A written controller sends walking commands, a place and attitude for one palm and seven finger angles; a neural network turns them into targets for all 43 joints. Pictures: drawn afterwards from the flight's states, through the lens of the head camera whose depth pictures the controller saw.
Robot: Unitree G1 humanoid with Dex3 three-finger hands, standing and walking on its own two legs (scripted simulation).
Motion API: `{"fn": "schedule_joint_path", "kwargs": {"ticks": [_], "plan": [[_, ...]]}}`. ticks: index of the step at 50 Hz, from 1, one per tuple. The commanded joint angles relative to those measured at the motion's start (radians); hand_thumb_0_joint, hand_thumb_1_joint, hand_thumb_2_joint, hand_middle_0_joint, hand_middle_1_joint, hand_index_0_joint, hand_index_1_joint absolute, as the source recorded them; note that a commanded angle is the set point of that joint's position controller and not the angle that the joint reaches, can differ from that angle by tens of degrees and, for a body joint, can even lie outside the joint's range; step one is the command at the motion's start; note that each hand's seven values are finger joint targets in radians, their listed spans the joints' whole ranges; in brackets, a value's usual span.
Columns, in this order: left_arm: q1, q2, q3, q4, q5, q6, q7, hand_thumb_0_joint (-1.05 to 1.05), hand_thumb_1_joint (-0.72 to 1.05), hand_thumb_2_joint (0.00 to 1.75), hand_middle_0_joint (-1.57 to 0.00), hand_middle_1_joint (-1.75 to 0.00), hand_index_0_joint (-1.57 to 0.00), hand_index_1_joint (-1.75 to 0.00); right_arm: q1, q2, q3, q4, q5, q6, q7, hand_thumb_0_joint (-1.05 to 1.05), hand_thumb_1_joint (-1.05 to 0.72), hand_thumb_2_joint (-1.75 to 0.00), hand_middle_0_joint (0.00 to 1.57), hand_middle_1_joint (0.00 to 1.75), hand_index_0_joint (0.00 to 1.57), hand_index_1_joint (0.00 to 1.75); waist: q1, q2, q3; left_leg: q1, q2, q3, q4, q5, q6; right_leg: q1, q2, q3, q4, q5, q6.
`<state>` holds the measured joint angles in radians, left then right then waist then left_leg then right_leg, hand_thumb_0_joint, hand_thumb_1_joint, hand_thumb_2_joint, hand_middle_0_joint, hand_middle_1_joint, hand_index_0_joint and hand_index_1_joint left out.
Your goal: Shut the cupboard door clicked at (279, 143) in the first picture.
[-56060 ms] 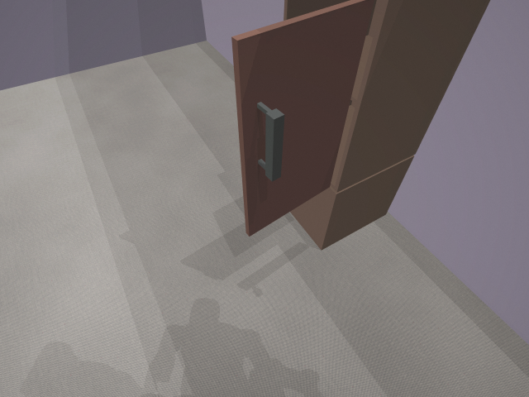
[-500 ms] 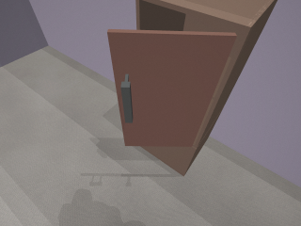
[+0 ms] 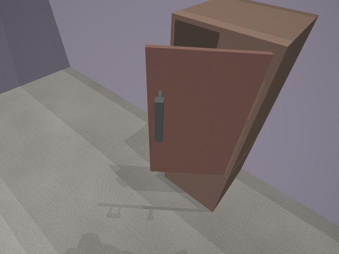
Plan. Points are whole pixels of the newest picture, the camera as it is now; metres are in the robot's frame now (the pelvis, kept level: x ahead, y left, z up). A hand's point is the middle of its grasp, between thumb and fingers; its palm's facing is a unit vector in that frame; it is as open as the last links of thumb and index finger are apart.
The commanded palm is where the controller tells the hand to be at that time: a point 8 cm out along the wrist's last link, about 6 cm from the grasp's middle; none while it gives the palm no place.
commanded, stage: shuffle to correct the standing spot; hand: left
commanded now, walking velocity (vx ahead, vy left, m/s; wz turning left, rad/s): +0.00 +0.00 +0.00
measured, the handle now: (159, 116) +0.53 +0.07 +0.02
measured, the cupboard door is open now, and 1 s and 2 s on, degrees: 37 37 37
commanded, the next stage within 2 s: come to a stop and stand still in 1.28 s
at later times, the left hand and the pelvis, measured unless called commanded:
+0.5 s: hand out of the picture -0.06 +0.15 -0.18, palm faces -0.01 -0.99 -0.13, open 7.4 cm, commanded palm none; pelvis +0.00 -0.01 +0.00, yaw -3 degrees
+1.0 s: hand out of the picture +0.09 +0.13 -0.18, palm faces +0.02 -0.98 -0.21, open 7.3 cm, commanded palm none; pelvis +0.06 -0.06 -0.01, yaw -1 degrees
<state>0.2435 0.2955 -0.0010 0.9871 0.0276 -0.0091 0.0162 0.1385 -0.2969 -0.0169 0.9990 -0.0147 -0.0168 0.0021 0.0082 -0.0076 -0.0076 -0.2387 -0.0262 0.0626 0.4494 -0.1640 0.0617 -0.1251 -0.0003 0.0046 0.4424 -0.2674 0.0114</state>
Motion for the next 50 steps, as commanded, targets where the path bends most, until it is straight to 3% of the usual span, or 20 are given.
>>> {"fn": "schedule_joint_path", "kwargs": {"ticks": [1, 4, 7, 11, 17, 20, 24, 26, 28, 30, 32, 33, 35, 38, 42, 43, 45, 46, 48, 50], "plan": [[0.000, 0.158, 0.025, -0.045, -0.006, -0.015, 0.007, 0.00, 0.90, 0.90, -0.20, -0.30, -0.20, -0.30, -0.028, -0.170, -0.027, -0.047, -0.001, -0.014, -0.007, 0.00, -0.90, -0.90, 0.20, 0.30, 0.20, 0.30, -0.008, 0.021, 0.045, 0.037, 0.138, -0.171, -0.148, -0.102, -0.019, -0.105, -0.100, 0.089, -0.118, 0.011, -0.045], [0.010, 0.152, 0.022, -0.031, -0.006, -0.013, 0.008, 0.00, 0.90, 0.90, -0.20, -0.30, -0.20, -0.30, -0.019, -0.165, -0.025, -0.034, 0.002, -0.014, -0.007, 0.00, -0.90, -0.90, 0.20, 0.30, 0.20, 0.30, -0.006, 0.016, 0.031, 0.040, 0.140, -0.175, -0.156, -0.096, -0.019, -0.086, -0.102, 0.080, -0.119, 0.026, -0.042], [0.087, 0.038, -0.005, 0.021, -0.008, 0.005, 0.012, 0.00, 0.90, 0.90, -0.20, -0.30, -0.20, -0.30, 0.033, -0.064, -0.001, 0.009, -0.001, -0.001, -0.007, 0.00, -0.90, -0.90, 0.20, 0.30, 0.20, 0.30, -0.007, 0.027, 0.037, 0.029, 0.156, -0.186, -0.197, -0.202, -0.033, -0.077, -0.084, 0.048, -0.111, -0.005, -0.017], [0.143, 0.019, 0.002, 0.037, 0.000, 0.027, 0.006, 0.00, 0.90, 0.90, -0.20, -0.30, -0.20, -0.30, 0.062, -0.096, -0.022, 0.025, -0.004, 0.018, -0.017, 0.00, -0.90, -0.90, 0.20, 0.30, 0.20, 0.30, -0.006, 0.075, 0.088, -0.029, 0.207, -0.242, -0.270, -0.396, -0.017, -0.107, -0.043, -0.005, -0.027, -0.068, -0.011], [0.225, -0.030, 0.023, 0.029, 0.009, 0.054, -0.012, 0.00, 0.90, 0.90, -0.20, -0.30, -0.20, -0.30, 0.112, -0.108, -0.058, 0.024, -0.007, 0.026, -0.040, 0.00, -0.90, -0.90, 0.20, 0.30, 0.20, 0.30, 0.005, 0.073, 0.079, -0.089, 0.299, -0.276, -0.265, -0.436, 0.048, -0.110, -0.025, -0.052, 0.089, -0.092, -0.028], [0.283, -0.059, 0.032, 0.042, 0.007, 0.050, -0.013, 0.00, 0.90, 0.90, -0.20, -0.30, -0.20, -0.30, 0.114, -0.058, -0.060, 0.030, -0.009, 0.026, -0.043, 0.00, -0.90, -0.90, 0.20, 0.30, 0.20, 0.30, 0.018, 0.050, 0.078, -0.144, 0.227, -0.179, -0.194, -0.417, 0.002, -0.044, -0.030, -0.048, -0.035, -0.082, -0.042], [0.287, -0.033, 0.039, 0.046, 0.003, 0.033, 0.009, 0.00, 0.90, 0.90, -0.20, -0.30, -0.20, -0.30, 0.147, 0.074, -0.037, 0.032, -0.003, 0.021, -0.039, 0.00, -0.90, -0.90, 0.20, 0.30, 0.20, 0.30, 0.003, -0.192, 0.116, -0.184, 0.061, 0.028, 0.147, -0.216, -0.041, -0.111, -0.178, 0.158, -0.224, -0.266, -0.122], [0.256, -0.047, 0.038, 0.043, -0.001, 0.025, 0.013, 0.00, 0.90, 0.90, -0.20, -0.30, -0.20, -0.30, 0.173, 0.105, -0.032, 0.045, -0.002, 0.017, -0.040, 0.00, -0.90, -0.90, 0.20, 0.30, 0.20, 0.30, -0.016, -0.148, 0.100, -0.139, 0.061, 0.032, 0.235, -0.171, -0.038, -0.148, -0.206, 0.148, -0.203, -0.171, -0.156], [0.230, -0.067, 0.035, 0.042, 0.000, 0.025, 0.013, 0.00, 0.90, 0.90, -0.20, -0.30, -0.20, -0.30, 0.222, 0.119, -0.031, 0.064, -0.004, 0.011, -0.040, 0.00, -0.90, -0.90, 0.20, 0.30, 0.20, 0.30, -0.044, -0.073, 0.102, -0.049, 0.082, 0.027, 0.150, -0.134, -0.037, -0.205, -0.170, 0.076, -0.123, -0.118, -0.137], [0.235, -0.101, 0.030, 0.041, -0.002, 0.029, 0.005, 0.00, 0.90, 0.90, -0.20, -0.30, -0.20, -0.30, 0.277, 0.084, -0.037, 0.089, -0.009, 0.006, -0.045, 0.00, -0.90, -0.90, 0.20, 0.30, 0.20, 0.30, -0.050, 0.060, 0.124, 0.031, 0.174, -0.094, -0.005, -0.173, -0.011, -0.288, -0.075, -0.006, -0.001, -0.138, -0.083], [0.205, -0.112, 0.029, 0.022, 0.010, 0.038, -0.001, 0.00, 0.90, 0.90, -0.20, -0.30, -0.20, -0.30, 0.329, -0.009, -0.065, 0.098, -0.015, 0.005, -0.054, 0.00, -0.90, -0.90, 0.20, 0.30, 0.20, 0.30, -0.067, 0.290, 0.166, 0.000, 0.363, -0.410, -0.262, -0.432, 0.079, -0.357, -0.003, -0.114, 0.256, -0.191, -0.026], [0.169, -0.100, 0.036, 0.005, 0.015, 0.044, -0.005, 0.00, 0.90, 0.90, -0.20, -0.30, -0.20, -0.30, 0.329, -0.023, -0.070, 0.093, -0.017, 0.001, -0.057, 0.00, -0.90, -0.90, 0.20, 0.30, 0.20, 0.30, -0.068, 0.249, 0.182, -0.030, 0.413, -0.462, -0.308, -0.424, 0.119, -0.387, -0.034, -0.064, 0.395, -0.214, -0.029], [0.135, -0.110, 0.044, -0.009, 0.014, 0.038, -0.015, 0.00, 0.90, 0.90, -0.20, -0.30, -0.20, -0.30, 0.295, -0.015, -0.067, 0.081, -0.018, -0.010, -0.060, 0.00, -0.90, -0.90, 0.20, 0.30, 0.20, 0.30, -0.047, 0.122, 0.154, -0.025, 0.413, -0.400, -0.280, -0.284, 0.135, -0.400, -0.082, -0.010, 0.447, -0.187, -0.022], [0.135, -0.141, 0.049, -0.012, 0.005, 0.037, -0.025, 0.00, 0.90, 0.90, -0.20, -0.30, -0.20, -0.30, 0.243, -0.015, -0.071, 0.065, -0.020, -0.015, -0.062, 0.00, -0.90, -0.90, 0.20, 0.30, 0.20, 0.30, -0.029, 0.109, 0.076, -0.033, 0.359, -0.262, -0.228, -0.143, 0.105, -0.272, -0.077, -0.040, 0.298, -0.150, -0.007], [0.209, -0.130, 0.056, 0.025, 0.002, 0.039, -0.024, 0.00, 0.90, 0.90, -0.20, -0.30, -0.20, -0.30, 0.212, -0.004, -0.084, 0.062, -0.018, 0.005, -0.057, 0.00, -0.90, -0.90, 0.20, 0.30, 0.20, 0.30, 0.011, 0.060, 0.064, -0.167, 0.265, -0.133, -0.091, -0.241, 0.017, -0.013, -0.014, -0.129, 0.020, 0.029, -0.002], [0.228, -0.106, 0.060, 0.025, 0.004, 0.037, -0.020, 0.00, 0.90, 0.90, -0.20, -0.30, -0.20, -0.30, 0.214, 0.014, -0.079, 0.057, -0.016, 0.007, -0.054, 0.00, -0.90, -0.90, 0.20, 0.30, 0.20, 0.30, 0.022, 0.019, 0.075, -0.227, 0.224, -0.090, -0.014, -0.286, -0.007, 0.034, -0.047, -0.087, -0.041, 0.002, -0.014], [0.247, 0.006, 0.082, 0.013, 0.013, 0.037, -0.005, 0.00, 0.90, 0.90, -0.20, -0.30, -0.20, -0.30, 0.177, 0.110, -0.056, 0.012, -0.008, 0.011, -0.044, 0.00, -0.90, -0.90, 0.20, 0.30, 0.20, 0.30, 0.044, -0.240, 0.086, -0.375, 0.060, 0.099, 0.319, -0.380, -0.062, 0.052, -0.281, 0.200, -0.217, -0.217, -0.135], [0.250, 0.014, 0.088, 0.007, 0.012, 0.031, 0.000, 0.00, 0.90, 0.90, -0.20, -0.30, -0.20, -0.30, 0.117, 0.098, -0.054, -0.012, -0.010, 0.019, -0.045, 0.00, -0.90, -0.90, 0.20, 0.30, 0.20, 0.30, 0.069, -0.287, 0.091, -0.388, 0.071, 0.047, 0.491, -0.414, -0.052, -0.010, -0.310, 0.269, -0.260, -0.204, -0.189], [0.170, -0.021, 0.080, -0.005, 0.015, 0.028, 0.010, 0.00, 0.90, 0.90, -0.20, -0.30, -0.20, -0.30, 0.108, 0.087, -0.057, -0.017, -0.008, 0.019, -0.043, 0.00, -0.90, -0.90, 0.20, 0.30, 0.20, 0.30, 0.024, -0.187, 0.117, -0.379, 0.106, 0.007, 0.602, -0.375, -0.049, -0.054, -0.299, 0.204, -0.209, -0.041, -0.233], [0.107, -0.019, 0.074, -0.029, 0.021, 0.027, 0.011, 0.00, 0.90, 0.90, -0.20, -0.30, -0.20, -0.30, 0.147, 0.107, -0.053, -0.007, -0.009, 0.018, -0.037, 0.00, -0.90, -0.90, 0.20, 0.30, 0.20, 0.30, -0.008, -0.124, 0.092, -0.274, 0.102, 0.034, 0.496, -0.345, -0.059, -0.094, -0.254, 0.082, -0.133, 0.139, -0.218]]}}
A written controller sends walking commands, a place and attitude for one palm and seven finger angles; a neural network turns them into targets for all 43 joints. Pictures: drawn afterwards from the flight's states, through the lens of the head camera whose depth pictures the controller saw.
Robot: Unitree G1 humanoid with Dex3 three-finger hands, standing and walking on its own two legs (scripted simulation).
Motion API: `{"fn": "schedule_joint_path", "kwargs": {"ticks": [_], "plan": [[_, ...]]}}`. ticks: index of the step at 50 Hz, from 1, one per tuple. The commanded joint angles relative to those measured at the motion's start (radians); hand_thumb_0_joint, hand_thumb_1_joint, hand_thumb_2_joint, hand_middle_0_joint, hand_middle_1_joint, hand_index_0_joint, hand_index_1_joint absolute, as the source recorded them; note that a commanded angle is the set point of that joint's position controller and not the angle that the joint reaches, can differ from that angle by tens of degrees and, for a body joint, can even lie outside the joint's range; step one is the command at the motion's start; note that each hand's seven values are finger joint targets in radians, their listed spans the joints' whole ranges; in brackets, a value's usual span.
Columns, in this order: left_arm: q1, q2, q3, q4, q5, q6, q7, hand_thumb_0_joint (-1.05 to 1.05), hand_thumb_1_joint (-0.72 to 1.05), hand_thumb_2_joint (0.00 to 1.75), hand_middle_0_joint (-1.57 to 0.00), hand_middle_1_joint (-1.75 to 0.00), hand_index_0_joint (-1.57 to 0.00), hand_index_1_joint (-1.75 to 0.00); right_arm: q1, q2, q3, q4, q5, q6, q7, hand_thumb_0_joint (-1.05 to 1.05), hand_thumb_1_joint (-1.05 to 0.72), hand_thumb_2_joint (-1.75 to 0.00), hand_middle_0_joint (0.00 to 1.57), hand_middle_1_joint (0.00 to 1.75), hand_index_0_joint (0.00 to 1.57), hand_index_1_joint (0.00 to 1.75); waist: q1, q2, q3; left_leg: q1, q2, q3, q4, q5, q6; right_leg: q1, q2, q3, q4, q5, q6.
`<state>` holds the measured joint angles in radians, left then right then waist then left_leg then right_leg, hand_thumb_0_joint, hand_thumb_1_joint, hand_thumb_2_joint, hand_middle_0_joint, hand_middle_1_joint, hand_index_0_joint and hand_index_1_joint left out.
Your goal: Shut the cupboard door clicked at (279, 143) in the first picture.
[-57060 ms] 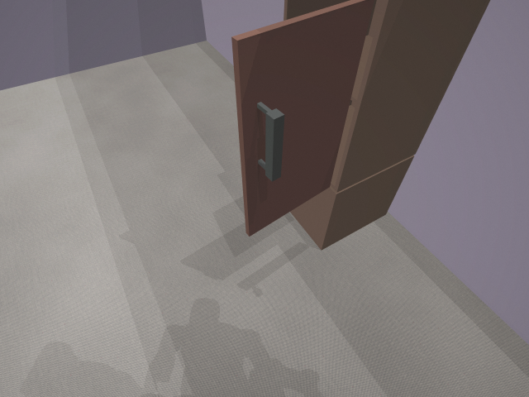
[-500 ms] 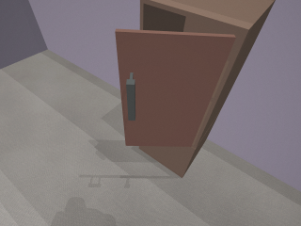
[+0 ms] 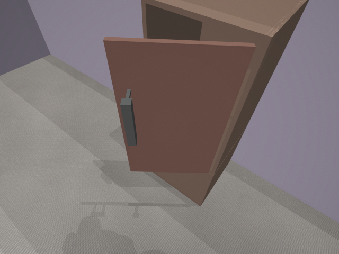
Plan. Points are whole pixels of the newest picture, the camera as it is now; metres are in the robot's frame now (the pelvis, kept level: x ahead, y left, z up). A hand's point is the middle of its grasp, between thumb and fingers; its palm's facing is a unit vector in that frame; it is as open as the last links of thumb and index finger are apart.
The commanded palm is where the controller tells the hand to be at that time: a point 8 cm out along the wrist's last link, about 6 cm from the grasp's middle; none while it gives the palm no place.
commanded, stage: shuffle to correct the standing spot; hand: left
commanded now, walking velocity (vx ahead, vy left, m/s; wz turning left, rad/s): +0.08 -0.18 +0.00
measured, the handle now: (130, 118) +0.47 +0.14 +0.03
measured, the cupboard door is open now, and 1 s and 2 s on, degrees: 37 37 37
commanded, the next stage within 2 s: come to a stop and stand still in 0.28 s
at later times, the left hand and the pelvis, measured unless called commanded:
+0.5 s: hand (127, 252) +0.16 +0.12 -0.17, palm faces -0.04 -0.98 -0.21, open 7.3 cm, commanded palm none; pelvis +0.07 -0.07 +0.00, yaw -1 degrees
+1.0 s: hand out of the picture +0.06 +0.15 -0.18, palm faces +0.07 -0.98 -0.17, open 7.3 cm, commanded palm none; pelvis +0.04 -0.03 +0.01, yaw +0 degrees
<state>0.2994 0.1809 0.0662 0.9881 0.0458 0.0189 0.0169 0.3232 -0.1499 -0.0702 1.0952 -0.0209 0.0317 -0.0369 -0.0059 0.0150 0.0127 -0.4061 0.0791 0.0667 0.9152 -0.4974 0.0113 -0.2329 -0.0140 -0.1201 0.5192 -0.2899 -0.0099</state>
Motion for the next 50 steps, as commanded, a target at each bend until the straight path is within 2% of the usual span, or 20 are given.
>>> {"fn": "schedule_joint_path", "kwargs": {"ticks": [1, 4, 5, 6, 7, 12, 19, 22, 23, 24, 25, 26, 27, 32, 35, 40, 42, 44, 47, 50], "plan": [[0.032, 0.104, 0.005, -0.035, 0.002, 0.000, 0.009, 0.00, 0.90, 0.90, -0.20, -0.30, -0.20, -0.30, -0.010, -0.035, 0.004, -0.100, -0.002, -0.032, 0.001, 0.00, -0.90, -0.90, 0.20, 0.30, 0.20, 0.30, -0.013, -0.140, 0.057, -0.034, -0.006, 0.045, -0.071, 0.023, -0.012, -0.020, -0.230, 0.188, -0.178, 0.180, -0.188], [0.012, 0.081, -0.007, -0.047, -0.019, 0.016, -0.006, 0.00, 0.90, 0.90, -0.20, -0.30, -0.20, -0.30, 0.131, -0.066, 0.008, -0.053, -0.008, -0.045, -0.006, 0.00, -0.90, -0.90, 0.20, 0.30, 0.20, 0.30, -0.062, -0.041, 0.036, 0.282, 0.014, 0.042, -0.437, 0.274, -0.011, -0.168, -0.113, 0.090, 0.019, 0.067, -0.083], [0.042, 0.031, -0.016, -0.061, -0.022, 0.017, -0.015, 0.00, 0.90, 0.90, -0.20, -0.30, -0.20, -0.30, 0.177, -0.164, -0.012, -0.048, -0.019, -0.054, -0.012, 0.00, -0.90, -0.90, 0.20, 0.30, 0.20, 0.30, -0.072, 0.193, 0.014, 0.362, 0.240, -0.288, -0.573, 0.283, 0.069, -0.309, -0.029, 0.030, 0.216, -0.095, -0.010], [0.000, 0.041, -0.016, -0.095, -0.014, 0.014, -0.020, 0.00, 0.90, 0.90, -0.20, -0.30, -0.20, -0.30, 0.206, -0.248, -0.030, -0.056, -0.023, -0.053, -0.019, 0.00, -0.90, -0.90, 0.20, 0.30, 0.20, 0.30, -0.092, 0.236, 0.025, 0.350, 0.433, -0.532, -0.672, 0.343, 0.189, -0.395, -0.003, 0.055, 0.422, -0.304, 0.014], [-0.044, 0.079, -0.006, -0.114, -0.001, 0.021, -0.018, 0.00, 0.90, 0.90, -0.20, -0.30, -0.20, -0.30, 0.190, -0.262, -0.026, -0.052, -0.020, -0.058, -0.027, 0.00, -0.90, -0.90, 0.20, 0.30, 0.20, 0.30, -0.086, 0.196, 0.055, 0.295, 0.459, -0.557, -0.675, 0.406, 0.227, -0.421, -0.030, 0.135, 0.561, -0.297, 0.016], [-0.036, 0.050, 0.001, -0.061, -0.014, 0.030, -0.033, 0.00, 0.90, 0.90, -0.20, -0.30, -0.20, -0.30, 0.034, -0.188, -0.005, -0.082, -0.012, -0.073, -0.035, 0.00, -0.90, -0.90, 0.20, 0.30, 0.20, 0.30, -0.018, 0.104, 0.013, 0.288, 0.280, -0.148, -0.569, 0.838, 0.138, -0.347, -0.059, 0.142, 0.565, -0.069, 0.059], [-0.117, 0.031, -0.002, -0.084, -0.021, 0.037, -0.042, 0.00, 0.90, 0.90, -0.20, -0.30, -0.20, -0.30, 0.027, -0.223, -0.042, -0.063, -0.016, -0.047, -0.024, 0.00, -0.90, -0.90, 0.20, 0.30, 0.20, 0.30, -0.043, 0.171, 0.010, 0.264, 0.242, -0.050, -0.520, 0.844, 0.091, -0.183, -0.036, 0.045, 0.195, -0.005, 0.060], [-0.016, 0.047, 0.005, -0.053, -0.020, 0.010, -0.033, 0.00, 0.90, 0.90, -0.20, -0.30, -0.20, -0.30, -0.017, -0.218, -0.047, -0.073, -0.013, -0.034, -0.012, 0.00, -0.90, -0.90, 0.20, 0.30, 0.20, 0.30, 0.007, 0.168, -0.042, 0.218, 0.175, -0.032, -0.406, 0.708, 0.042, 0.024, -0.005, -0.002, -0.047, 0.147, 0.044], [0.053, 0.096, 0.013, -0.033, -0.018, -0.007, -0.023, 0.00, 0.90, 0.90, -0.20, -0.30, -0.20, -0.30, -0.011, -0.185, -0.043, -0.075, -0.006, -0.034, -0.003, 0.00, -0.90, -0.90, 0.20, 0.30, 0.20, 0.30, 0.040, 0.066, -0.082, 0.177, 0.115, 0.002, -0.306, 0.542, 0.001, 0.138, -0.061, 0.048, -0.139, 0.290, 0.040], [0.066, 0.189, 0.027, -0.022, -0.010, -0.020, -0.004, 0.00, 0.90, 0.90, -0.20, -0.30, -0.20, -0.30, 0.027, -0.091, -0.023, -0.086, 0.003, -0.032, 0.007, 0.00, -0.90, -0.90, 0.20, 0.30, 0.20, 0.30, 0.036, -0.211, -0.117, 0.000, 0.007, 0.071, -0.150, 0.135, -0.044, 0.267, -0.277, 0.237, -0.126, 0.618, -0.021], [0.056, 0.211, 0.021, -0.029, -0.017, -0.024, 0.002, 0.00, 0.90, 0.90, -0.20, -0.30, -0.20, -0.30, 0.013, -0.058, -0.010, -0.111, 0.014, -0.015, 0.002, 0.00, -0.90, -0.90, 0.20, 0.30, 0.20, 0.30, 0.036, -0.258, -0.128, 0.002, -0.027, -0.007, -0.047, -0.128, -0.041, 0.191, -0.377, 0.272, -0.104, 0.808, -0.105], [0.030, 0.185, 0.009, -0.029, -0.014, -0.024, 0.008, 0.00, 0.90, 0.90, -0.20, -0.30, -0.20, -0.30, -0.027, -0.041, -0.006, -0.118, 0.014, -0.006, -0.001, 0.00, -0.90, -0.90, 0.20, 0.30, 0.20, 0.30, 0.038, -0.208, -0.089, -0.017, -0.030, -0.045, 0.021, -0.136, -0.035, 0.145, -0.361, 0.248, -0.087, 0.866, -0.136], [0.008, 0.189, 0.018, -0.027, -0.015, -0.030, 0.016, 0.00, 0.90, 0.90, -0.20, -0.30, -0.20, -0.30, -0.006, -0.051, -0.007, -0.115, 0.012, 0.004, -0.004, 0.00, -0.90, -0.90, 0.20, 0.30, 0.20, 0.30, 0.023, -0.325, -0.121, -0.035, -0.037, -0.063, 0.071, -0.143, -0.040, 0.161, -0.360, 0.295, -0.085, 0.907, -0.152], [-0.070, 0.188, 0.028, -0.068, -0.010, -0.009, 0.034, 0.00, 0.90, 0.90, -0.20, -0.30, -0.20, -0.30, -0.052, -0.099, -0.017, -0.107, 0.006, 0.019, 0.015, 0.00, -0.90, -0.90, 0.20, 0.30, 0.20, 0.30, 0.032, -0.173, -0.042, -0.045, -0.053, -0.064, 0.181, -0.005, -0.062, 0.057, -0.349, 0.245, -0.112, 0.647, -0.176], [-0.067, 0.194, 0.035, -0.078, -0.004, -0.007, 0.040, 0.00, 0.90, 0.90, -0.20, -0.30, -0.20, -0.30, -0.087, -0.090, -0.014, -0.142, 0.001, 0.024, 0.026, 0.00, -0.90, -0.90, 0.20, 0.30, 0.20, 0.30, 0.038, -0.200, -0.029, -0.029, -0.055, -0.065, 0.098, 0.008, -0.060, 0.021, -0.354, 0.272, -0.139, 0.499, -0.176], [-0.120, 0.173, 0.031, -0.097, -0.014, 0.009, 0.027, 0.00, 0.90, 0.90, -0.20, -0.30, -0.20, -0.30, 0.042, -0.074, -0.004, -0.123, 0.009, -0.010, 0.028, 0.00, -0.90, -0.90, 0.20, 0.30, 0.20, 0.30, -0.031, -0.166, -0.061, 0.291, -0.073, 0.000, -0.442, 0.237, -0.036, -0.136, -0.246, 0.211, -0.052, 0.146, -0.074], [-0.084, 0.049, 0.005, -0.123, -0.025, 0.027, 0.019, 0.00, 0.90, 0.90, -0.20, -0.30, -0.20, -0.30, 0.001, -0.207, -0.024, -0.159, -0.005, -0.022, 0.027, 0.00, -0.90, -0.90, 0.20, 0.30, 0.20, 0.30, -0.017, 0.295, 0.011, 0.167, 0.232, -0.369, -0.702, 0.174, 0.078, -0.237, -0.032, 0.043, 0.222, -0.241, 0.049], [-0.118, 0.075, 0.002, -0.081, -0.016, 0.036, 0.020, 0.00, 0.90, 0.90, -0.20, -0.30, -0.20, -0.30, -0.097, -0.174, -0.004, -0.162, -0.014, -0.029, 0.009, 0.00, -0.90, -0.90, 0.20, 0.30, 0.20, 0.30, -0.002, 0.178, 0.096, -0.002, 0.212, -0.397, -0.777, 0.072, 0.115, -0.174, -0.045, 0.173, 0.400, -0.171, 0.045], [-0.012, 0.061, -0.005, -0.010, -0.017, 0.019, 0.002, 0.00, 0.90, 0.90, -0.20, -0.30, -0.20, -0.30, -0.123, -0.130, 0.014, -0.146, -0.001, -0.050, -0.002, 0.00, -0.90, -0.90, 0.20, 0.30, 0.20, 0.30, 0.031, 0.055, 0.073, 0.156, 0.152, -0.264, -0.746, 0.201, 0.102, -0.219, -0.042, 0.170, 0.432, -0.044, 0.054], [-0.009, 0.049, -0.015, 0.015, -0.020, 0.012, 0.003, 0.00, 0.90, 0.90, -0.20, -0.30, -0.20, -0.30, -0.039, -0.117, 0.015, -0.104, 0.001, -0.060, -0.014, 0.00, -0.90, -0.90, 0.20, 0.30, 0.20, 0.30, -0.002, 0.032, 0.030, 0.310, 0.169, -0.250, -0.718, 0.408, 0.115, -0.232, -0.040, 0.164, 0.365, -0.050, 0.069]]}}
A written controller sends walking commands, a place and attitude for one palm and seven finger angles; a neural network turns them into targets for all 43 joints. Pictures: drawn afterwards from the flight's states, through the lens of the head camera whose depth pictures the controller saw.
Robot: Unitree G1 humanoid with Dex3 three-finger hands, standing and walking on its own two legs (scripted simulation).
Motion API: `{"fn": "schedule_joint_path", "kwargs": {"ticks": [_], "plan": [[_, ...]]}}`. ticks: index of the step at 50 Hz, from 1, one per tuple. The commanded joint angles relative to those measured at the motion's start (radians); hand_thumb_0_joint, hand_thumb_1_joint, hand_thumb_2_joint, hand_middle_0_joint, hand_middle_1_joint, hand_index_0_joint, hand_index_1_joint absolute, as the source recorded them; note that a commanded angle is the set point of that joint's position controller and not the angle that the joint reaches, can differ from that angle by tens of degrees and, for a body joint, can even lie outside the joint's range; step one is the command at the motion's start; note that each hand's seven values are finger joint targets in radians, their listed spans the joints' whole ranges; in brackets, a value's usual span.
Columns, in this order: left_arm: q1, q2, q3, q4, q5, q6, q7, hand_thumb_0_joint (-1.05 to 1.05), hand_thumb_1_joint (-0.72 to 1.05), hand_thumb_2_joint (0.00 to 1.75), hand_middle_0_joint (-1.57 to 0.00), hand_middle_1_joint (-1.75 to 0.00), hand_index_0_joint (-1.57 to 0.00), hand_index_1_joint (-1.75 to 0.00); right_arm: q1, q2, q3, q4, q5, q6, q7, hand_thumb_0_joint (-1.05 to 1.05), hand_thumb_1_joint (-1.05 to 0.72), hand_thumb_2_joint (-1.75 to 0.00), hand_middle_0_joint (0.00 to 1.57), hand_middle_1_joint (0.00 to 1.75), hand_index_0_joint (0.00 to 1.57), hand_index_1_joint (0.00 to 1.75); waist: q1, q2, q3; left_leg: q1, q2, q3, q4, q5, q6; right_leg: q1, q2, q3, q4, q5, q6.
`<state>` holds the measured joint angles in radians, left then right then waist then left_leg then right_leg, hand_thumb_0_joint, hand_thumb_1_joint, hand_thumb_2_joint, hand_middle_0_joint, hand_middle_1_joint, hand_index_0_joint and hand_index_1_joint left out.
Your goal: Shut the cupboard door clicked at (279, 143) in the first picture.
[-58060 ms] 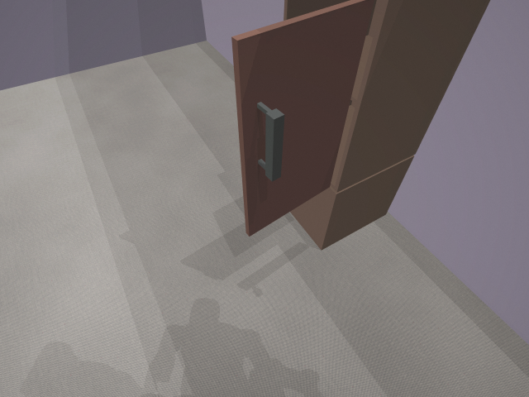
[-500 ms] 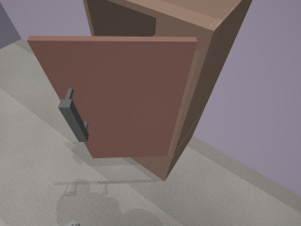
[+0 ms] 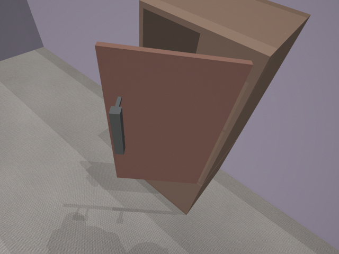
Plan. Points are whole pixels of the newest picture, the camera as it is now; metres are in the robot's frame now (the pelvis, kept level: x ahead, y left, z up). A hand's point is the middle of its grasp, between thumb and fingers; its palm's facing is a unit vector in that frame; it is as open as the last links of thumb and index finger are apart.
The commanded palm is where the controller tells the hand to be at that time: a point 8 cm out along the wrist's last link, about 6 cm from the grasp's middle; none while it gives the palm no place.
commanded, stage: come to a stop and stand still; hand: left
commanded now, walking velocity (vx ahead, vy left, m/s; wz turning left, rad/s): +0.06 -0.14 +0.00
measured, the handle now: (119, 126) +0.43 +0.18 +0.02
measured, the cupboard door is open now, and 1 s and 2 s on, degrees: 37 37 37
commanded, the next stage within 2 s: look again from close up in 1.48 s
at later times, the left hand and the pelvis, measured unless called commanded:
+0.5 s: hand out of the picture +0.00 +0.16 -0.19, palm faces -0.05 -0.98 -0.21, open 7.3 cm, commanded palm none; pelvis -0.03 -0.01 -0.01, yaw -1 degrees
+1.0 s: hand out of the picture -0.04 +0.09 -0.17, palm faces +0.00 -0.99 -0.16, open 7.4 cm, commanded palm none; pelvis -0.02 -0.06 +0.00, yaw +0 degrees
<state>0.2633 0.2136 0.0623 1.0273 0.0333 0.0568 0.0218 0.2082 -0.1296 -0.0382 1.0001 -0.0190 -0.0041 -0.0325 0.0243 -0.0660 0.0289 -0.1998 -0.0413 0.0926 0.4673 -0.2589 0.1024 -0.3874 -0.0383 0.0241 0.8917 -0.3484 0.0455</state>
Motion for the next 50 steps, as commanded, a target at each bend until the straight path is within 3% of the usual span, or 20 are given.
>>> {"fn": "schedule_joint_path", "kwargs": {"ticks": [1, 4, 8, 13, 17, 18, 19, 20, 22, 23, 24, 26, 27, 30, 33, 36, 46, 50], "plan": [[0.027, 0.016, -0.014, -0.018, -0.009, -0.026, -0.002, 0.00, 0.90, 0.90, -0.20, -0.30, -0.20, -0.30, 0.101, -0.140, -0.017, 0.006, 0.000, -0.026, -0.023, 0.00, -0.90, -0.90, 0.20, 0.30, 0.20, 0.30, -0.041, 0.120, 0.000, 0.151, 0.299, -0.280, -0.261, 0.232, 0.024, -0.083, -0.015, 0.020, -0.027, 0.000, 0.016], [0.023, 0.015, -0.016, -0.002, -0.010, -0.020, -0.001, 0.00, 0.90, 0.90, -0.20, -0.30, -0.20, -0.30, 0.151, -0.144, -0.017, 0.043, 0.000, -0.024, -0.034, 0.00, -0.90, -0.90, 0.20, 0.30, 0.20, 0.30, -0.056, 0.140, -0.018, 0.220, 0.313, -0.280, -0.234, 0.411, 0.020, -0.068, -0.013, 0.018, -0.066, -0.028, 0.017], [0.025, 0.012, -0.015, 0.016, -0.013, -0.006, 0.000, 0.00, 0.90, 0.90, -0.20, -0.30, -0.20, -0.30, 0.165, -0.149, -0.015, 0.075, 0.002, -0.016, -0.042, 0.00, -0.90, -0.90, 0.20, 0.30, 0.20, 0.30, -0.058, 0.147, -0.007, 0.195, 0.319, -0.276, -0.227, 0.456, 0.018, -0.037, -0.012, 0.025, -0.069, -0.041, 0.016], [0.020, -0.007, -0.013, 0.030, -0.013, 0.004, 0.003, 0.00, 0.90, 0.90, -0.20, -0.30, -0.20, -0.30, 0.160, -0.140, -0.017, 0.105, 0.000, -0.010, -0.039, 0.00, -0.90, -0.90, 0.20, 0.30, 0.20, 0.30, -0.051, 0.156, 0.008, 0.112, 0.315, -0.289, -0.271, 0.219, 0.025, 0.005, -0.016, 0.015, -0.090, -0.049, 0.007], [0.003, -0.032, -0.023, 0.037, -0.012, -0.004, 0.007, 0.00, 0.90, 0.90, -0.20, -0.30, -0.20, -0.30, 0.158, -0.125, -0.019, 0.125, -0.003, -0.006, -0.026, 0.00, -0.90, -0.90, 0.20, 0.30, 0.20, 0.30, -0.052, 0.161, 0.035, 0.026, 0.300, -0.297, -0.292, 0.041, 0.036, 0.076, -0.019, -0.021, -0.209, -0.065, -0.009], [0.102, 0.034, -0.041, 0.074, 0.001, -0.044, 0.036, 0.00, 0.90, 0.90, -0.20, -0.30, -0.20, -0.30, 0.087, -0.240, -0.022, 0.072, 0.001, -0.015, -0.002, 0.00, -0.90, -0.90, 0.20, 0.30, 0.20, 0.30, -0.007, 0.128, 0.018, -0.025, 0.275, -0.253, -0.113, 0.238, 0.021, 0.097, -0.038, -0.015, -0.234, -0.003, -0.039], [0.119, 0.024, -0.043, 0.035, -0.005, -0.049, 0.035, 0.00, 0.90, 0.90, -0.20, -0.30, -0.20, -0.30, 0.065, -0.153, -0.005, 0.036, -0.002, -0.006, 0.013, 0.00, -0.90, -0.90, 0.20, 0.30, 0.20, 0.30, 0.016, 0.116, 0.031, -0.163, 0.214, -0.192, -0.120, -0.187, -0.012, 0.142, 0.004, -0.046, -0.363, -0.085, -0.058], [0.108, 0.025, -0.046, 0.026, -0.002, -0.054, 0.031, 0.00, 0.90, 0.90, -0.20, -0.30, -0.20, -0.30, 0.093, -0.133, 0.002, 0.027, -0.003, -0.004, 0.019, 0.00, -0.90, -0.90, 0.20, 0.30, 0.20, 0.30, -0.015, 0.175, 0.055, -0.210, 0.169, -0.195, -0.129, -0.308, -0.035, 0.130, 0.007, -0.033, -0.394, -0.119, -0.081], [0.114, 0.026, -0.050, 0.020, -0.009, -0.070, 0.030, 0.00, 0.90, 0.90, -0.20, -0.30, -0.20, -0.30, 0.124, -0.078, 0.021, 0.040, -0.003, -0.010, 0.023, 0.00, -0.90, -0.90, 0.20, 0.30, 0.20, 0.30, -0.017, 0.234, -0.021, -0.156, 0.130, -0.184, -0.080, -0.117, -0.045, 0.171, -0.019, 0.003, -0.417, 0.012, -0.105], [0.119, 0.032, -0.055, 0.026, -0.012, -0.073, 0.026, 0.00, 0.90, 0.90, -0.20, -0.30, -0.20, -0.30, 0.137, -0.071, 0.024, 0.037, 0.000, -0.015, 0.025, 0.00, -0.90, -0.90, 0.20, 0.30, 0.20, 0.30, -0.026, 0.227, -0.061, -0.106, 0.129, -0.189, -0.083, -0.104, -0.050, 0.163, -0.018, 0.003, -0.413, 0.009, -0.105], [0.112, 0.029, -0.063, 0.027, -0.014, -0.075, 0.024, 0.00, 0.90, 0.90, -0.20, -0.30, -0.20, -0.30, 0.145, -0.077, 0.024, 0.033, 0.003, -0.021, 0.025, 0.00, -0.90, -0.90, 0.20, 0.30, 0.20, 0.30, -0.030, 0.208, -0.055, -0.091, 0.148, -0.217, -0.105, -0.115, -0.047, 0.150, -0.021, -0.016, -0.411, 0.000, -0.098], [0.078, 0.010, -0.073, 0.029, -0.016, -0.079, 0.021, 0.00, 0.90, 0.90, -0.20, -0.30, -0.20, -0.30, 0.144, -0.115, 0.014, 0.029, 0.004, -0.015, 0.020, 0.00, -0.90, -0.90, 0.20, 0.30, 0.20, 0.30, -0.038, -0.020, 0.056, -0.136, 0.155, -0.204, -0.086, -0.148, -0.038, 0.106, -0.018, -0.006, -0.444, 0.002, -0.089], [0.063, 0.002, -0.076, 0.030, -0.015, -0.084, 0.020, 0.00, 0.90, 0.90, -0.20, -0.30, -0.20, -0.30, 0.145, -0.097, 0.020, 0.032, 0.006, -0.019, 0.020, 0.00, -0.90, -0.90, 0.20, 0.30, 0.20, 0.30, -0.041, -0.053, 0.106, -0.143, 0.137, -0.179, -0.085, -0.077, -0.039, 0.091, -0.029, 0.006, -0.465, 0.034, -0.092], [0.069, 0.021, -0.072, 0.023, -0.020, -0.084, 0.022, 0.00, 0.90, 0.90, -0.20, -0.30, -0.20, -0.30, 0.165, -0.101, 0.025, 0.042, 0.004, -0.017, 0.023, 0.00, -0.90, -0.90, 0.20, 0.30, 0.20, 0.30, -0.053, 0.042, 0.110, -0.095, 0.119, -0.152, -0.095, -0.115, -0.054, 0.042, -0.041, 0.037, -0.483, -0.057, -0.092], [0.091, 0.021, -0.071, 0.026, -0.018, -0.088, 0.020, 0.00, 0.90, 0.90, -0.20, -0.30, -0.20, -0.30, 0.156, -0.101, 0.029, 0.044, 0.004, -0.017, 0.022, 0.00, -0.90, -0.90, 0.20, 0.30, 0.20, 0.30, -0.048, 0.036, 0.112, -0.075, 0.114, -0.138, -0.095, -0.099, -0.057, 0.033, -0.047, 0.051, -0.504, -0.062, -0.091], [0.101, 0.020, -0.071, 0.031, -0.018, -0.090, 0.019, 0.00, 0.90, 0.90, -0.20, -0.30, -0.20, -0.30, 0.153, -0.098, 0.030, 0.051, 0.004, -0.015, 0.022, 0.00, -0.90, -0.90, 0.20, 0.30, 0.20, 0.30, -0.049, -0.012, 0.102, -0.036, 0.111, -0.119, -0.076, -0.063, -0.062, 0.011, -0.061, 0.068, -0.535, -0.088, -0.091], [0.124, 0.020, -0.067, 0.062, -0.020, -0.099, 0.018, 0.00, 0.90, 0.90, -0.20, -0.30, -0.20, -0.30, 0.127, -0.094, 0.037, 0.084, 0.009, -0.031, 0.012, 0.00, -0.90, -0.90, 0.20, 0.30, 0.20, 0.30, -0.035, 0.057, 0.039, 0.019, 0.127, -0.101, -0.081, 0.104, -0.070, 0.111, -0.065, 0.064, -0.526, 0.144, -0.088], [0.126, 0.020, -0.064, 0.075, -0.020, -0.097, 0.019, 0.00, 0.90, 0.90, -0.20, -0.30, -0.20, -0.30, 0.116, -0.094, 0.038, 0.099, 0.010, -0.031, 0.008, 0.00, -0.90, -0.90, 0.20, 0.30, 0.20, 0.30, -0.030, 0.051, 0.035, 0.024, 0.135, -0.100, -0.083, 0.125, -0.072, 0.141, -0.066, 0.054, -0.522, 0.197, -0.085]]}}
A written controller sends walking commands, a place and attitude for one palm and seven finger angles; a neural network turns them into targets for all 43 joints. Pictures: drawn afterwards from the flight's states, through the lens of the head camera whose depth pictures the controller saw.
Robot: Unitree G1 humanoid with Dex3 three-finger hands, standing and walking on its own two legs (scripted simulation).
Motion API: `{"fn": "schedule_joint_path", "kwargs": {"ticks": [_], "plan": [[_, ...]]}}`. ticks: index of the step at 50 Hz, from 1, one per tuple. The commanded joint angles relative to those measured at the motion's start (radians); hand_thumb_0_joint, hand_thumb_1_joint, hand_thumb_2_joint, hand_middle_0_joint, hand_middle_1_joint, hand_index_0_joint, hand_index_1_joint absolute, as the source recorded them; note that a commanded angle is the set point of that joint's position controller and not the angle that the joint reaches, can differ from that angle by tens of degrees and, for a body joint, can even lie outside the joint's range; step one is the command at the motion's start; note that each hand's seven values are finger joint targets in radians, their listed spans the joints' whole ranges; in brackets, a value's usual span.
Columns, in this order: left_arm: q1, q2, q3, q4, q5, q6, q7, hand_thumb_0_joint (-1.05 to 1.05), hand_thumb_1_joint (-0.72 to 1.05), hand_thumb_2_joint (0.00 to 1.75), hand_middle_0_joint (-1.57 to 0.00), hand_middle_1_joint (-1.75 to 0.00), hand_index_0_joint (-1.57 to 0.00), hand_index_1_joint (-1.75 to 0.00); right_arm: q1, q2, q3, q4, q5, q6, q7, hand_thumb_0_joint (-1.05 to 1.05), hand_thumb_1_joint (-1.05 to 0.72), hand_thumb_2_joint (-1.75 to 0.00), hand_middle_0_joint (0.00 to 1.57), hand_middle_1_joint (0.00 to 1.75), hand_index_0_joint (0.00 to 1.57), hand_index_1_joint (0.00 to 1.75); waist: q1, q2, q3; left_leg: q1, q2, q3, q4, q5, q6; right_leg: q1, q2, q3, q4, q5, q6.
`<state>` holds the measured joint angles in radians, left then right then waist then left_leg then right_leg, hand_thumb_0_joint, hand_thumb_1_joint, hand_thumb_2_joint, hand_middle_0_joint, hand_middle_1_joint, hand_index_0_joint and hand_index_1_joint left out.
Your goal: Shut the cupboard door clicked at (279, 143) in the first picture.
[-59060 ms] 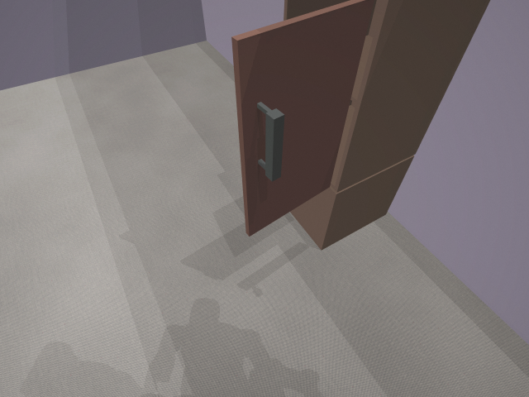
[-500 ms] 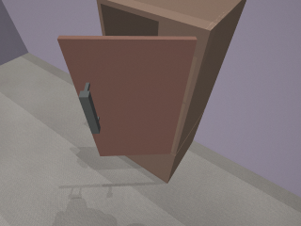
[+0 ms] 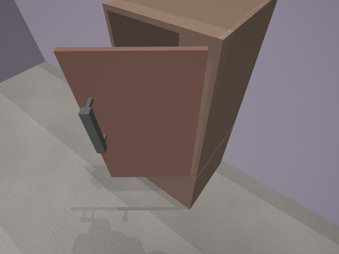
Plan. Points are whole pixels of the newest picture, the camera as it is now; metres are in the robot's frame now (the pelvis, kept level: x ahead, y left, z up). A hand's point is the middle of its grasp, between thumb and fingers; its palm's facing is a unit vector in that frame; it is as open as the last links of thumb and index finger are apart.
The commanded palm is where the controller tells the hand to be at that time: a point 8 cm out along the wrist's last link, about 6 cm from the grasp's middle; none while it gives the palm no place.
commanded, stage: come to a stop and stand still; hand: left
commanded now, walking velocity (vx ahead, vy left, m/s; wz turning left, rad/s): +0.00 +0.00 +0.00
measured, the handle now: (96, 126) +0.44 +0.24 +0.02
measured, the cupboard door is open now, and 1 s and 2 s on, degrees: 37 37 37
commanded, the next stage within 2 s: look again from close up in 0.48 s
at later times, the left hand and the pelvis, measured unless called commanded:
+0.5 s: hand out of the picture +0.03 +0.16 -0.17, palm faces +0.02 -0.98 -0.20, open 7.3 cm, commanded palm none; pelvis +0.03 -0.02 +0.00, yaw +0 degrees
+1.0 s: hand out of the picture +0.04 +0.15 -0.17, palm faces +0.03 -0.98 -0.20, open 7.3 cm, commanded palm none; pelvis +0.05 -0.02 +0.00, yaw +0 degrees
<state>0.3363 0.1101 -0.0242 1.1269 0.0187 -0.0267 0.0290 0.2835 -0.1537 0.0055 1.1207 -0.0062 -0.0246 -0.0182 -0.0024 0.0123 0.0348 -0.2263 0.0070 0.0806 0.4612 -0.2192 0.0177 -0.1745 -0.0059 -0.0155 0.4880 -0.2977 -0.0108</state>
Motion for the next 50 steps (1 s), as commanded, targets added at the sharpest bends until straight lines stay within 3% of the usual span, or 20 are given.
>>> {"fn": "schedule_joint_path", "kwargs": {"ticks": [1, 19, 32, 36, 50], "plan": [[0.054, 0.121, 0.021, -0.024, -0.006, -0.013, 0.012, 0.00, 0.90, 0.90, -0.20, -0.30, -0.20, -0.30, 0.039, -0.069, -0.006, -0.020, -0.003, -0.009, -0.007, 0.00, -0.90, -0.90, 0.20, 0.30, 0.20, 0.30, -0.001, -0.021, 0.033, 0.052, 0.086, -0.087, -0.078, 0.078, 0.012, -0.075, -0.098, 0.095, -0.124, 0.135, -0.029], [0.026, 0.143, 0.032, -0.029, -0.006, -0.009, 0.014, 0.00, 0.90, 0.90, -0.20, -0.30, -0.20, -0.30, 0.022, -0.077, -0.006, -0.002, -0.006, -0.008, -0.014, 0.00, -0.90, -0.90, 0.20, 0.30, 0.20, 0.30, 0.008, -0.024, 0.021, 0.079, 0.094, -0.077, -0.076, 0.187, 0.005, -0.007, -0.104, 0.074, -0.117, 0.302, -0.027], [0.020, 0.149, 0.037, -0.033, -0.006, -0.006, 0.013, 0.00, 0.90, 0.90, -0.20, -0.30, -0.20, -0.30, 0.005, -0.080, -0.007, 0.001, -0.005, -0.007, -0.018, 0.00, -0.90, -0.90, 0.20, 0.30, 0.20, 0.30, 0.012, -0.044, 0.022, 0.106, 0.098, -0.074, -0.085, 0.211, 0.005, 0.007, -0.102, 0.069, -0.124, 0.342, -0.024], [0.018, 0.154, 0.039, -0.031, -0.007, -0.007, 0.015, 0.00, 0.90, 0.90, -0.20, -0.30, -0.20, -0.30, 0.002, -0.092, -0.010, 0.001, -0.007, -0.007, -0.019, 0.00, -0.90, -0.90, 0.20, 0.30, 0.20, 0.30, 0.010, -0.025, -0.004, 0.124, 0.100, -0.073, -0.077, 0.242, 0.003, 0.019, -0.107, 0.072, -0.117, 0.377, -0.025], [0.018, 0.157, 0.042, -0.029, -0.007, -0.006, 0.015, 0.00, 0.90, 0.90, -0.20, -0.30, -0.20, -0.30, -0.008, -0.095, -0.011, 0.009, -0.007, -0.007, -0.022, 0.00, -0.90, -0.90, 0.20, 0.30, 0.20, 0.30, 0.010, -0.026, 0.004, 0.127, 0.100, -0.075, -0.087, 0.252, 0.002, 0.032, -0.106, 0.069, -0.126, 0.391, -0.024]]}}
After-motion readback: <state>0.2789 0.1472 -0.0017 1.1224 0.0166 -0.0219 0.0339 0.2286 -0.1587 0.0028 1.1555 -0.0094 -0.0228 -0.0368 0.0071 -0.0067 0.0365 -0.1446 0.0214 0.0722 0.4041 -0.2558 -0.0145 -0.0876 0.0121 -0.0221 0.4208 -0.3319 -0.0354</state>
